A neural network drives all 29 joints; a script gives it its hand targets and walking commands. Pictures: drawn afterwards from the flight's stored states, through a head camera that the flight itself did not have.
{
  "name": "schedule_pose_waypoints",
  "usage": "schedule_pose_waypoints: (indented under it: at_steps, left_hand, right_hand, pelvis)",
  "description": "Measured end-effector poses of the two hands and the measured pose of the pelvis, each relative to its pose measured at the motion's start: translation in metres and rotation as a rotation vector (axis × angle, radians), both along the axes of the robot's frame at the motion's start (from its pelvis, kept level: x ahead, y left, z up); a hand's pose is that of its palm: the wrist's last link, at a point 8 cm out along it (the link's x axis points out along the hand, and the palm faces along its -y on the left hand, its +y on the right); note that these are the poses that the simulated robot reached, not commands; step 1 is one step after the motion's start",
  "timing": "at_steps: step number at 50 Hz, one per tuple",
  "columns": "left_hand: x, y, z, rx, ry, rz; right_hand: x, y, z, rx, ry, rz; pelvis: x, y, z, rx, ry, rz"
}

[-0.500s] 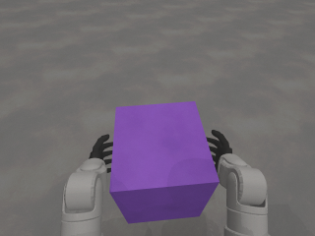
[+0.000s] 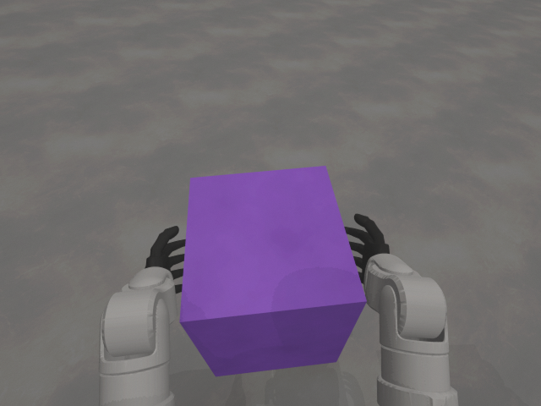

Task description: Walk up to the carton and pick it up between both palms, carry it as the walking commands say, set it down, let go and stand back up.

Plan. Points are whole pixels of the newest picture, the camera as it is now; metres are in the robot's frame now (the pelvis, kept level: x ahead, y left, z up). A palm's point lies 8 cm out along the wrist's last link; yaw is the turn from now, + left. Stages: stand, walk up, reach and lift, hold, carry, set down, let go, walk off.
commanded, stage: carry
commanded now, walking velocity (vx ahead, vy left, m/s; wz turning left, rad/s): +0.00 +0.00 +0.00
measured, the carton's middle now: (268, 276) +0.31 +0.01 +0.02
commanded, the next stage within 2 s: hold in 1.44 s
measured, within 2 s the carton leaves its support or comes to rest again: neither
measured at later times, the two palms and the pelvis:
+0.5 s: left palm (192, 273) +0.27 +0.12 +0.08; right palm (403, 275) +0.28 -0.17 +0.09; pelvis +0.01 -0.03 -0.01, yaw +0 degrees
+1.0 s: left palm (196, 306) +0.24 +0.11 +0.06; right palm (412, 307) +0.24 -0.18 +0.07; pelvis -0.03 -0.03 -0.01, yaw -1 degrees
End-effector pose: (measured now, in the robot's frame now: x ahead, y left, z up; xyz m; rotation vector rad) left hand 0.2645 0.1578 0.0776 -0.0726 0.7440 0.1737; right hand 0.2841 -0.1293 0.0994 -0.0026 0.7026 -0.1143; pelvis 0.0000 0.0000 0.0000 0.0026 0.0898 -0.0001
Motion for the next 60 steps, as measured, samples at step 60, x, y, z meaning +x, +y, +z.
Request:
schedule_pose_waypoints:
  at_steps: [60]
  left_hand:
    - [-0.028, -0.049, -0.028, 0.072, 0.006, -0.070]
  right_hand:
    - [-0.042, -0.051, -0.042, 0.014, 0.004, -0.023]
  pelvis:
    - [-0.037, -0.035, -0.007, 0.002, -0.027, -0.016]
